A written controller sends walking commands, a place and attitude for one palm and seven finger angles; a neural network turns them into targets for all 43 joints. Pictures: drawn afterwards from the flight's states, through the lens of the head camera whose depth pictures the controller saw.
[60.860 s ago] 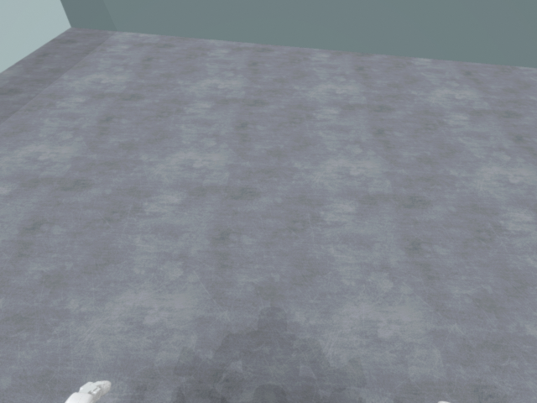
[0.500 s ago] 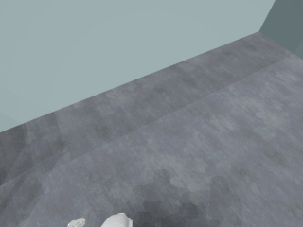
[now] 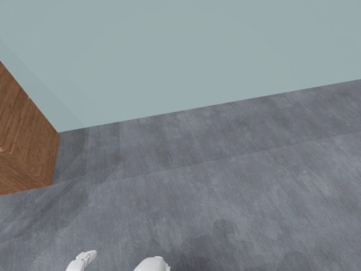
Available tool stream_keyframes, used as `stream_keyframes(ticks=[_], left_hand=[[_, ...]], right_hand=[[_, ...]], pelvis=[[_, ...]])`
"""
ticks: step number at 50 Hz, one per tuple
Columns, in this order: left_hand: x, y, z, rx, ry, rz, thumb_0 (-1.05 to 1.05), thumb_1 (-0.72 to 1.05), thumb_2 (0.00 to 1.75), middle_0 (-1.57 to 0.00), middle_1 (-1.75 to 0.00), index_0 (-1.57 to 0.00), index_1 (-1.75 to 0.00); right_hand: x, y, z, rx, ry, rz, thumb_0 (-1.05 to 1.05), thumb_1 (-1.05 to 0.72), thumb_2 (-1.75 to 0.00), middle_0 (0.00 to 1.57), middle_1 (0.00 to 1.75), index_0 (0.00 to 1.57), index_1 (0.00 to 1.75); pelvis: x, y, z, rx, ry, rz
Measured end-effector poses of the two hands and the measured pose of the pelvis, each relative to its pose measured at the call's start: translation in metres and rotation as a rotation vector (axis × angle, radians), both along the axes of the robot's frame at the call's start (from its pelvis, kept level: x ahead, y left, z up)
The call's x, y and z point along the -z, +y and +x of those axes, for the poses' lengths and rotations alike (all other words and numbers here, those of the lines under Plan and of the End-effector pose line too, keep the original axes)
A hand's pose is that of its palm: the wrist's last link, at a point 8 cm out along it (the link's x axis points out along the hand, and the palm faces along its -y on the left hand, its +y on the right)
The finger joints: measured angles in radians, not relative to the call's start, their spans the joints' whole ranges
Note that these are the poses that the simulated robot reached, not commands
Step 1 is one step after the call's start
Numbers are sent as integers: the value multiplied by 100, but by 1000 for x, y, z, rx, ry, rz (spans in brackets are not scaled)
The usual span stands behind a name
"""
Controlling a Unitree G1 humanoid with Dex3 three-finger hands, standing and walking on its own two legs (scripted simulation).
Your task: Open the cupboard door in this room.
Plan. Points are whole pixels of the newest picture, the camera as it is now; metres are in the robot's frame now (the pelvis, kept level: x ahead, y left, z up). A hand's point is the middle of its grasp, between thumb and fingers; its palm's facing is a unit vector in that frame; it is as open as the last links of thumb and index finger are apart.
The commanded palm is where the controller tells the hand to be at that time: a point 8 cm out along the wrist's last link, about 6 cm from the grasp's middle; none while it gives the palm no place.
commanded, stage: turn to face it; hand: left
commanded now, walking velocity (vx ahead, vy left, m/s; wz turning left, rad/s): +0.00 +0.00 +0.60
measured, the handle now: out of the picture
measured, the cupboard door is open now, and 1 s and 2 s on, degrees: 43 43 43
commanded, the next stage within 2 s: take the last steps up to it in 1.58 s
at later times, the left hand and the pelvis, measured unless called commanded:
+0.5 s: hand out of the picture +0.03 +0.26 -0.16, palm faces +0.32 -0.92 -0.24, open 7.4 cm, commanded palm none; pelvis +0.01 +0.03 +0.01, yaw +17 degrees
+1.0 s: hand out of the picture +0.01 +0.18 -0.14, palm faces +0.57 -0.79 -0.24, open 7.4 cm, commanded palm none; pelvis +0.04 -0.02 +0.01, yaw +37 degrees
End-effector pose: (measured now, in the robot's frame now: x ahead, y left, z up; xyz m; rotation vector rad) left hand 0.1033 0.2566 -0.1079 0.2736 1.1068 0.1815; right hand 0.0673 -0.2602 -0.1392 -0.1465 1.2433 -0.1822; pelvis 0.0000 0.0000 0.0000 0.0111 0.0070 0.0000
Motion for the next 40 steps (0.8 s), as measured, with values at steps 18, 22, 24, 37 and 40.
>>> stream_keyframes(ticks=[18, 22, 24, 37, 40], left_hand=[[48, 25, -110, -307, 190, -129, 0, 90, 89, -20, -30, -20, -30], [35, 41, -105, -343, 156, -110, 1, 91, 89, -20, -30, -20, -30], [27, 47, -99, -356, 120, -99, 1, 91, 89, -20, -30, -20, -30], [-1, 27, -57, -417, -48, -21, 0, 91, 89, -20, -30, -20, -30], [-3, 11, -64, -442, -55, -2, 0, 91, 89, -20, -30, -20, -30]], right_hand=[[-27, 60, 108, -322, -99, -78, 0, -90, -90, 20, 30, 20, 30], [-34, 72, 107, -352, -87, -83, 0, -90, -89, 20, 30, 21, 30], [-35, 75, 104, -366, -68, -78, 0, -90, -89, 20, 30, 21, 30], [-7, 46, 100, -416, 64, -19, 0, -90, -89, 21, 30, 21, 30], [3, 35, 113, -436, 76, -12, 0, -90, -89, 20, 30, 21, 30]], pelvis=[[6, 28, 9, -229, 9, -18], [-4, 31, 11, -269, 13, -34], [-8, 32, 12, -290, 15, -38], [-5, -3, 31, -441, 22, -21], [-1, -13, 35, -480, 14, -14]])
